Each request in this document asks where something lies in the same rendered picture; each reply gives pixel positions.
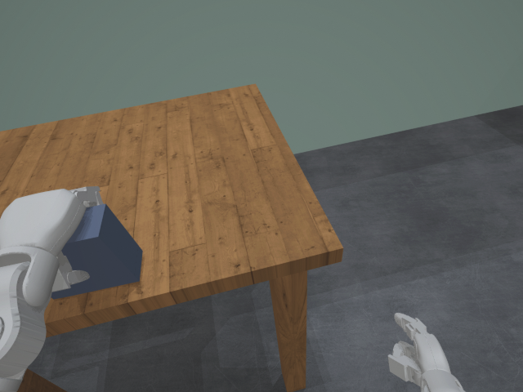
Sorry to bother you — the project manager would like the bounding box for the robot right hand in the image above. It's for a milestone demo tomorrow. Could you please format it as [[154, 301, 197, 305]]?
[[388, 313, 451, 386]]

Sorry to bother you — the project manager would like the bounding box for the robot left hand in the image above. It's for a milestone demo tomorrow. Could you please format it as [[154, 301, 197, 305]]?
[[0, 186, 104, 292]]

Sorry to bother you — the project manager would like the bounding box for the robot left forearm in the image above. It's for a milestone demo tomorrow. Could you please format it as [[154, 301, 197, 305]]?
[[0, 246, 60, 392]]

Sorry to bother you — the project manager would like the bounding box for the robot right forearm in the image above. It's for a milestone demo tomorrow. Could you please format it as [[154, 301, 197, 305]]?
[[420, 369, 466, 392]]

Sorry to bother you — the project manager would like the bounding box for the table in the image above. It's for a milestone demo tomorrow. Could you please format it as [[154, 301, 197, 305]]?
[[0, 84, 343, 392]]

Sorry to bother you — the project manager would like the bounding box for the sponge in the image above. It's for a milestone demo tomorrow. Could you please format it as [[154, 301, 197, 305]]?
[[51, 204, 143, 299]]

